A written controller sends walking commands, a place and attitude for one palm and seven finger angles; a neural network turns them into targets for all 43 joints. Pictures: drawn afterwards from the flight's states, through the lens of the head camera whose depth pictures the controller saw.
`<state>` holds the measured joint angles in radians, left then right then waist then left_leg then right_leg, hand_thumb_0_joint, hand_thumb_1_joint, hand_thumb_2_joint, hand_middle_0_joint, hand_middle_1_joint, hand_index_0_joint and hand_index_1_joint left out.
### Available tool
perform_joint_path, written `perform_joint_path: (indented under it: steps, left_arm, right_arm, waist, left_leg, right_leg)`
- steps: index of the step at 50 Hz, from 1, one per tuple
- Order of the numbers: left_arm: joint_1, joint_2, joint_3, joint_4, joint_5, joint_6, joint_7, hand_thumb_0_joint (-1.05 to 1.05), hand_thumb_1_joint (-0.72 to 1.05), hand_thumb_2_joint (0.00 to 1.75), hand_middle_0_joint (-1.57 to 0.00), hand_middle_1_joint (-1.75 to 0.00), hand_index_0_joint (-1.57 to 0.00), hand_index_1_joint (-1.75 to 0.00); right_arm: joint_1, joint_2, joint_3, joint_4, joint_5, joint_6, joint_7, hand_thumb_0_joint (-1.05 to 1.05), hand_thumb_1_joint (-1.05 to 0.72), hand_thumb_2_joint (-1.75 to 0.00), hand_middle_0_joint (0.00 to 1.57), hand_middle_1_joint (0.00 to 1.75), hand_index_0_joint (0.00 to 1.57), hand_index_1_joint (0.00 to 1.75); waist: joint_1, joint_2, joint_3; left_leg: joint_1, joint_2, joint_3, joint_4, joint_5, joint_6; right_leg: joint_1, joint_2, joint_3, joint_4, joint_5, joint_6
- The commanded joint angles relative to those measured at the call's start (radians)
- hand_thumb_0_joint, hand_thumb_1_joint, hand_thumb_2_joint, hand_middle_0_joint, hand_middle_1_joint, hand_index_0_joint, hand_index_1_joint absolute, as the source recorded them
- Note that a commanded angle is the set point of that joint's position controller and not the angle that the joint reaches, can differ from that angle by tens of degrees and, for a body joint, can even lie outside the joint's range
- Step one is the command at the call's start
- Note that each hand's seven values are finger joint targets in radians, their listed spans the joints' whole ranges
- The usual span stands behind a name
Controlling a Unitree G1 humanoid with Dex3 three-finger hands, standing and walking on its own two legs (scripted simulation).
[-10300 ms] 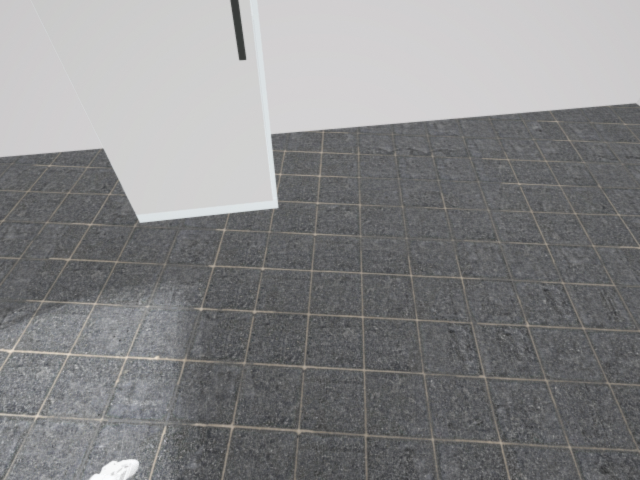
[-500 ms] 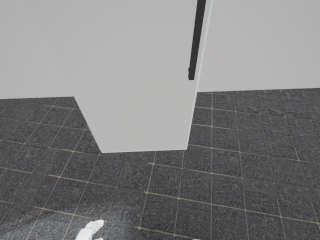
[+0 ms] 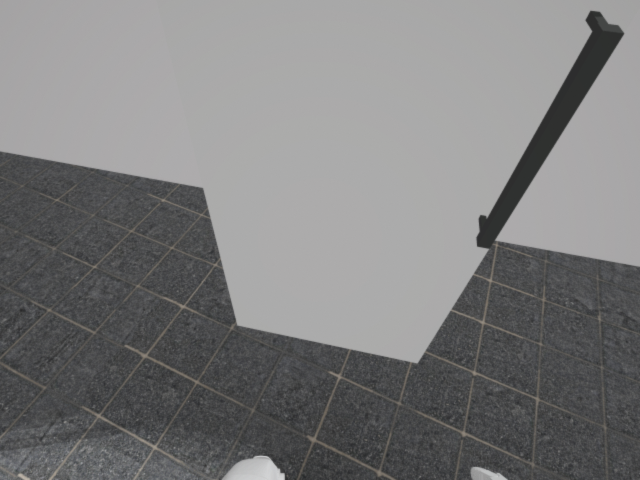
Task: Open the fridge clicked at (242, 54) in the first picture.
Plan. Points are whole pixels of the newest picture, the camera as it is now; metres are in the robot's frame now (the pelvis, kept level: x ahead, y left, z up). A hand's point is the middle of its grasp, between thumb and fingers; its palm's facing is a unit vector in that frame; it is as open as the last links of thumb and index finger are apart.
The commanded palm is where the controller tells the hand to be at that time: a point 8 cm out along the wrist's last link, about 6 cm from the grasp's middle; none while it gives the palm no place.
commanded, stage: take the last steps up to it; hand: right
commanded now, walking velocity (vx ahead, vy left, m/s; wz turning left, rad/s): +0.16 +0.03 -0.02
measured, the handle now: (528, 153) +0.54 -0.22 +0.15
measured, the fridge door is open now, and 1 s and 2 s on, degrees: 0 0 0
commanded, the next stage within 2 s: come to a stop and stand still in 0.06 s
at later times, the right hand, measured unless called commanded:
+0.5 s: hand out of the picture +0.08 -0.17 -0.17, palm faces +0.09 +0.98 -0.17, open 7.3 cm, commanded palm none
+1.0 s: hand out of the picture +0.07 -0.18 -0.16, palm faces +0.04 +0.97 -0.23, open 7.4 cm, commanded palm none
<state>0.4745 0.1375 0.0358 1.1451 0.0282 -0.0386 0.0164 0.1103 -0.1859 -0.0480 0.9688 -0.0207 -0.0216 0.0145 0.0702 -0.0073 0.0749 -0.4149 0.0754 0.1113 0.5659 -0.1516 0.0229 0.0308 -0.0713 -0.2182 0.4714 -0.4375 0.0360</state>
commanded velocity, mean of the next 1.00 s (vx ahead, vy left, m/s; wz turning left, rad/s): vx -0.04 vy -0.01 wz -0.01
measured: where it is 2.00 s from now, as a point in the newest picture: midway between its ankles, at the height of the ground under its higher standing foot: outside the picture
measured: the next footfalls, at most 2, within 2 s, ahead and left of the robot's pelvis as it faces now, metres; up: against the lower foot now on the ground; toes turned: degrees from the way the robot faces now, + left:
right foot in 0.38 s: +0.15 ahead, -0.11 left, +0.00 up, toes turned -4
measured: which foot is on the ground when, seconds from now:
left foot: down 0.00-1.00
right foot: down 0.00-0.00, up 0.02-0.36, down 0.38-1.00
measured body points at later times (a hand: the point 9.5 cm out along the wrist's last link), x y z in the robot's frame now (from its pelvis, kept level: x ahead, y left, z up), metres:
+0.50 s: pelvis +0.06 +0.00 +0.01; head +0.06 -0.01 +0.46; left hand +0.12 +0.23 -0.14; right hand +0.07 -0.22 -0.16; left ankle +0.12 +0.11 -0.72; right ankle +0.11 -0.11 -0.72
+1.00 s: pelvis +0.05 +0.00 +0.01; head +0.01 +0.01 +0.46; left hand +0.05 +0.22 -0.16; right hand +0.07 -0.23 -0.14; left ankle +0.12 +0.11 -0.72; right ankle +0.10 -0.11 -0.72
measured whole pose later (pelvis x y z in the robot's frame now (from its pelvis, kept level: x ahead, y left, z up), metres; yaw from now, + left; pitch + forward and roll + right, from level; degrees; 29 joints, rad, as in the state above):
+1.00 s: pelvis +0.05 +0.00 +0.01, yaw +0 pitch -3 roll +0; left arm 0.36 0.17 0.01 1.03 0.03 0.02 0.01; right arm 0.33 -0.15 -0.01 1.04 -0.02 0.01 -0.03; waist 0.02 -0.03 -0.04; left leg -0.29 0.03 0.10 0.55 -0.25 0.03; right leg -0.27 -0.02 -0.08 0.54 -0.23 -0.02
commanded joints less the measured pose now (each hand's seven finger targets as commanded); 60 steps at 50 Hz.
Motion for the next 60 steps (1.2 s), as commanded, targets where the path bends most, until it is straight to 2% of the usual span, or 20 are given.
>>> perform_joint_path:
  steps: [1,2,4,5,8,15,17,19,20,22,27,31,33,36,37,38,40,44,49,60]
  left_arm:
    - [-0.001,0.090,0.017,-0.093,-0.027,-0.014,-0.003,0.00,0.90,0.90,-0.20,-0.30,-0.20,-0.30]
    - [-0.043,0.088,0.020,-0.090,-0.026,-0.007,0.001,0.00,0.90,0.90,-0.20,-0.30,-0.20,-0.30]
    - [-0.060,0.062,0.022,-0.075,-0.017,0.010,-0.007,0.00,0.90,0.90,-0.20,-0.30,-0.20,-0.30]
    - [-0.053,0.061,0.024,-0.066,-0.011,0.021,-0.009,0.00,0.90,0.90,-0.20,-0.30,-0.20,-0.30]
    - [0.004,0.018,0.018,-0.044,0.000,0.043,-0.009,0.00,0.90,0.90,-0.20,-0.30,-0.20,-0.30]
    - [-0.081,0.015,-0.005,-0.059,-0.022,0.047,0.001,0.00,0.90,0.90,-0.20,-0.30,-0.20,-0.30]
    - [-0.082,0.032,0.000,-0.061,-0.023,0.047,0.005,0.00,0.90,0.90,-0.20,-0.30,-0.20,-0.30]
    - [-0.085,0.078,0.008,-0.062,-0.021,0.039,0.008,0.00,0.90,0.90,-0.20,-0.30,-0.20,-0.30]
    - [-0.120,0.118,0.012,-0.084,-0.017,0.033,0.011,0.00,0.90,0.90,-0.20,-0.30,-0.20,-0.30]
    - [-0.228,0.134,0.011,-0.115,-0.013,0.037,0.013,0.00,0.90,0.90,-0.20,-0.30,-0.20,-0.30]
    - [-0.283,0.146,0.018,-0.138,-0.016,0.034,0.020,0.00,0.90,0.90,-0.20,-0.30,-0.20,-0.30]
    - [-0.287,0.132,0.022,-0.138,-0.023,0.038,0.010,0.00,0.90,0.90,-0.20,-0.30,-0.20,-0.30]
    - [-0.268,0.117,0.021,-0.131,-0.021,0.049,0.003,0.00,0.90,0.90,-0.20,-0.30,-0.20,-0.30]
    - [-0.213,0.092,0.014,-0.102,-0.016,0.062,-0.002,0.00,0.90,0.90,-0.20,-0.30,-0.20,-0.30]
    - [-0.205,0.163,0.024,-0.148,-0.009,0.045,-0.005,0.00,0.90,0.90,-0.20,-0.30,-0.20,-0.30]
    - [-0.201,0.082,0.006,-0.174,-0.016,0.048,-0.014,0.00,0.90,0.90,-0.20,-0.30,-0.20,-0.30]
    - [-0.161,0.071,-0.004,-0.167,-0.015,0.035,-0.018,0.00,0.90,0.90,-0.20,-0.30,-0.20,-0.30]
    - [-0.113,0.100,-0.003,-0.169,-0.008,0.039,-0.012,0.00,0.90,0.90,-0.20,-0.30,-0.20,-0.30]
    - [-0.095,0.111,-0.007,-0.176,0.003,0.044,-0.010,0.00,0.90,0.90,-0.20,-0.30,-0.20,-0.30]
    - [-0.075,0.084,-0.014,-0.143,0.000,0.027,0.000,0.00,0.90,0.90,-0.20,-0.30,-0.20,-0.30]
  right_arm:
    - [0.421,-0.243,-0.055,0.085,0.012,-0.042,-0.027,0.00,-0.90,-0.90,0.20,0.30,0.20,0.30]
    - [0.338,-0.220,-0.045,0.072,0.014,-0.035,-0.034,0.00,-0.90,-0.90,0.20,0.30,0.20,0.30]
    - [0.184,-0.160,-0.030,0.039,0.013,-0.033,-0.034,0.00,-0.90,-0.90,0.20,0.30,0.20,0.30]
    - [0.140,-0.133,-0.022,0.031,0.014,-0.032,-0.038,0.00,-0.90,-0.90,0.20,0.30,0.20,0.30]
    - [0.095,-0.058,-0.012,0.027,0.004,-0.037,-0.041,0.00,-0.90,-0.90,0.20,0.30,0.20,0.30]
    - [0.120,-0.090,-0.004,0.058,0.001,-0.014,-0.049,0.00,-0.90,-0.90,0.20,0.30,0.20,0.30]
    - [0.117,-0.098,-0.006,0.063,0.007,-0.002,-0.054,0.00,-0.90,-0.90,0.20,0.30,0.20,0.30]
    - [0.131,-0.068,-0.002,0.060,0.012,0.016,-0.053,0.00,-0.90,-0.90,0.20,0.30,0.20,0.30]
    - [0.156,-0.046,0.002,0.055,0.012,0.023,-0.052,0.00,-0.90,-0.90,0.20,0.30,0.20,0.30]
    - [0.178,-0.040,0.005,0.066,0.008,0.039,-0.056,0.00,-0.90,-0.90,0.20,0.30,0.20,0.30]
    - [0.228,-0.037,0.013,0.089,0.000,0.042,-0.048,0.00,-0.90,-0.90,0.20,0.30,0.20,0.30]
    - [0.247,-0.047,0.019,0.098,-0.004,0.027,-0.046,0.00,-0.90,-0.90,0.20,0.30,0.20,0.30]
    - [0.213,-0.069,0.017,0.092,-0.005,0.023,-0.044,0.00,-0.90,-0.90,0.20,0.30,0.20,0.30]
    - [0.194,-0.073,0.014,0.094,-0.005,0.021,-0.046,0.00,-0.90,-0.90,0.20,0.30,0.20,0.30]
    - [0.283,-0.103,0.024,0.078,-0.021,0.005,-0.083,0.00,-0.90,-0.90,0.20,0.30,0.20,0.30]
    - [0.209,-0.141,0.016,0.035,-0.006,-0.006,-0.075,0.00,-0.90,-0.90,0.20,0.30,0.20,0.30]
    - [0.191,-0.141,0.011,0.020,-0.003,-0.019,-0.068,0.00,-0.90,-0.90,0.20,0.30,0.20,0.30]
    - [0.196,-0.093,0.017,0.017,-0.001,-0.001,-0.058,0.00,-0.90,-0.90,0.20,0.30,0.20,0.30]
    - [0.250,-0.077,0.010,0.005,-0.003,0.020,-0.052,0.00,-0.90,-0.90,0.20,0.30,0.20,0.30]
    - [0.246,-0.057,0.008,-0.009,0.006,0.008,-0.045,0.00,-0.90,-0.90,0.20,0.30,0.20,0.30]
  waist:
    - [-0.176,0.217,-0.287]
    - [-0.160,0.106,-0.200]
    - [-0.105,0.080,-0.111]
    - [-0.082,0.046,-0.088]
    - [-0.028,0.100,-0.067]
    - [-0.068,0.105,-0.077]
    - [-0.055,0.112,-0.074]
    - [-0.059,0.007,-0.056]
    - [-0.082,-0.091,-0.041]
    - [-0.104,-0.196,-0.005]
    - [-0.107,-0.131,-0.034]
    - [-0.092,-0.014,-0.067]
    - [-0.069,0.020,-0.015]
    - [-0.048,0.122,0.022]
    - [-0.064,0.105,-0.079]
    - [-0.041,0.121,-0.140]
    - [-0.028,-0.021,-0.152]
    - [-0.032,0.056,0.035]
    - [-0.068,0.031,0.123]
    - [-0.074,0.035,-0.031]
  left_leg:
    - [0.611,0.380,-0.488,-0.197,0.442,0.218]
    - [0.510,0.362,-0.420,-0.228,0.345,0.238]
    - [0.290,0.300,-0.350,-0.307,0.014,0.178]
    - [0.209,0.271,-0.283,-0.340,-0.046,0.155]
    - [0.080,0.204,-0.143,-0.372,-0.037,0.116]
    - [0.139,0.195,-0.152,-0.277,0.202,0.141]
    - [0.106,0.182,-0.142,-0.219,0.170,0.110]
    - [0.045,0.107,-0.116,-0.141,0.030,0.045]
    - [0.081,0.049,-0.079,-0.107,-0.041,0.008]
    - [0.183,0.010,-0.029,-0.029,-0.118,-0.029]
    - [0.184,0.008,-0.057,0.012,-0.151,-0.032]
    - [0.195,0.030,-0.107,-0.159,-0.063,-0.026]
    - [0.103,0.059,-0.160,-0.246,-0.255,-0.011]
    - [-0.026,0.092,-0.215,-0.357,-0.463,0.007]
    - [0.117,0.115,-0.237,-0.288,-0.060,-0.003]
    - [0.131,0.163,-0.270,-0.316,-0.248,0.046]
    - [0.082,0.155,-0.224,-0.296,-0.311,0.086]
    - [-0.033,0.075,-0.171,-0.264,-0.445,0.046]
    - [0.015,0.025,-0.150,-0.210,-0.460,0.024]
    - [0.164,0.041,-0.184,-0.195,-0.340,0.037]
  right_leg:
    - [-0.501,0.044,0.103,0.724,-0.164,-0.034]
    - [-0.532,0.002,0.182,0.784,-0.145,-0.045]
    - [-0.528,-0.048,0.203,0.801,-0.020,-0.039]
    - [-0.489,-0.065,0.205,0.765,0.034,-0.036]
    - [-0.411,-0.064,0.177,0.600,0.092,-0.013]
    - [-0.301,-0.007,0.162,0.188,0.115,0.011]
    - [-0.215,0.000,0.162,0.054,0.222,0.008]
    - [-0.155,-0.067,0.236,-0.057,0.370,-0.024]
    - [-0.219,-0.150,0.311,-0.111,0.447,-0.067]
    - [-0.356,-0.187,0.344,-0.202,0.412,-0.118]
    - [-0.316,-0.188,0.332,-0.209,0.357,-0.150]
    - [-0.291,-0.105,0.279,-0.149,0.160,-0.099]
    - [-0.296,-0.055,0.267,-0.146,-0.010,-0.068]
    - [-0.234,-0.012,0.213,-0.062,0.034,-0.057]
    - [-0.230,0.007,0.146,0.113,0.154,-0.029]
    - [-0.265,0.039,0.160,0.150,0.084,-0.025]
    - [-0.198,0.030,0.159,0.047,0.132,-0.035]
    - [-0.301,-0.001,0.220,-0.030,0.053,-0.061]
    - [-0.484,-0.012,0.279,-0.137,-0.113,-0.078]
    - [-0.449,0.001,0.280,-0.128,-0.016,-0.074]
